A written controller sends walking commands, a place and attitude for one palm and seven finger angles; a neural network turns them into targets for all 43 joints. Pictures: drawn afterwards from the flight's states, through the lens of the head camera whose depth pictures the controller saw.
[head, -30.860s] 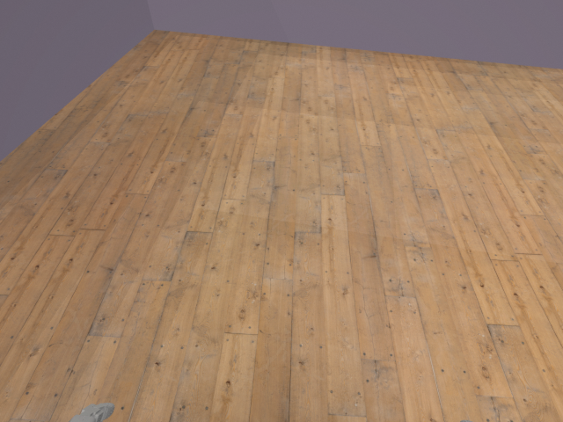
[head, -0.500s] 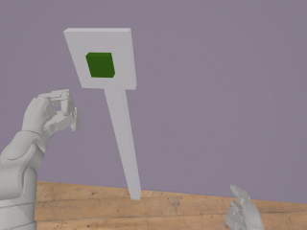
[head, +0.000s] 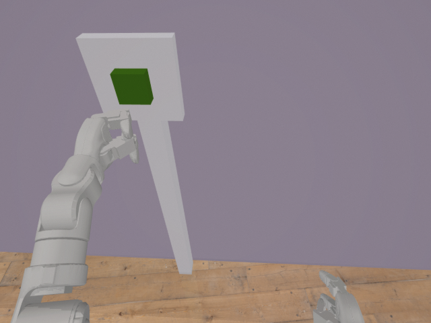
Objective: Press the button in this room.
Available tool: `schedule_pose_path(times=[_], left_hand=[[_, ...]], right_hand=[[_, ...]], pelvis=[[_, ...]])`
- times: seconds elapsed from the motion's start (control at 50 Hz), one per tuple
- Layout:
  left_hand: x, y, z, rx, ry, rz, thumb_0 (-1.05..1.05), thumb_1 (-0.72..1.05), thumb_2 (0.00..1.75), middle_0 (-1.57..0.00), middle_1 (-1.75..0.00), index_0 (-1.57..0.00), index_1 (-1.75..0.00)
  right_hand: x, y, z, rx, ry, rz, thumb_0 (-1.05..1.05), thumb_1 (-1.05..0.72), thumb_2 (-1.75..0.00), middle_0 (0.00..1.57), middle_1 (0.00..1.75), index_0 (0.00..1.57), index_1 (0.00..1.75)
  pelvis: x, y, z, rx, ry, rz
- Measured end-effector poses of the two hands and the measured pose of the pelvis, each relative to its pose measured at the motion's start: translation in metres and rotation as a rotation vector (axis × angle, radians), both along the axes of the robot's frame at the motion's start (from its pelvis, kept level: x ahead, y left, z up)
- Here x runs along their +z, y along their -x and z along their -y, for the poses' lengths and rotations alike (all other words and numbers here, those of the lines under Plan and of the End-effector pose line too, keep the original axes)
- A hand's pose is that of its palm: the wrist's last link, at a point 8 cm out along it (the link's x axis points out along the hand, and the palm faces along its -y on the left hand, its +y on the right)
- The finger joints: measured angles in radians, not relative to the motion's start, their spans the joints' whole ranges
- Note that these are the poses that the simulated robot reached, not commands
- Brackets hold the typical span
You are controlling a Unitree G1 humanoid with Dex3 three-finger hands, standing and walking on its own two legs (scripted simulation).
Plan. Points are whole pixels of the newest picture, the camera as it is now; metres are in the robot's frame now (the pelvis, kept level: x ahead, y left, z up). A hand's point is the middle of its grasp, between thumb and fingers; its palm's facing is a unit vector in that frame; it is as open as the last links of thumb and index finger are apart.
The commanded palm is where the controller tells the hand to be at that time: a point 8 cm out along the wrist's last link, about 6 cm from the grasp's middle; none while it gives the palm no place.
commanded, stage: aim a knuckle at the button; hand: left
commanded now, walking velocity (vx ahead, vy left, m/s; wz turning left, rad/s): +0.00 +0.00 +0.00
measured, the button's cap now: (133, 86) +0.51 +0.21 +0.23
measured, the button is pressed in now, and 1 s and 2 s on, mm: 0 0 2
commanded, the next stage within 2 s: press the button with the knuckle in 0.88 s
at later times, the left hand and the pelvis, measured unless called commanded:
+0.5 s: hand (136, 133) +0.39 +0.18 +0.19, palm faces +0.05 -1.00 -0.01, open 3.1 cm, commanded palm +0.36 +0.22 +0.20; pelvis +0.01 +0.00 +0.00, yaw -2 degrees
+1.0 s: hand (135, 128) +0.39 +0.18 +0.20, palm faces +0.04 -1.00 -0.01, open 3.1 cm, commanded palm +0.37 +0.22 +0.20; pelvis +0.01 +0.00 +0.00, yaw -1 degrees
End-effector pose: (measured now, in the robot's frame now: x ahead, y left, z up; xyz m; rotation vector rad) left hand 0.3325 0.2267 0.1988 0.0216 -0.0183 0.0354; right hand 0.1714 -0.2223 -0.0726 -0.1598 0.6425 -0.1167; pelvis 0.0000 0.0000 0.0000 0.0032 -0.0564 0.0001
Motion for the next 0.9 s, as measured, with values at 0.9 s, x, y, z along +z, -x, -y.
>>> schedule_pose_path(times=[0.9], left_hand=[[-0.008,-0.032,-0.004,0.025,0.02,-0.005,0.01,0.9,0.9,-1.3,-1.5,-1.3,-1.5]], right_hand=[[0.002,-0.003,0.014,-0.036,0.014,-0.04,0.01,-0.9,-0.9,0.21,0.3,0.2,0.3]], pelvis=[[0.002,-0.009,0.005,-0.009,0.001,-0.025]])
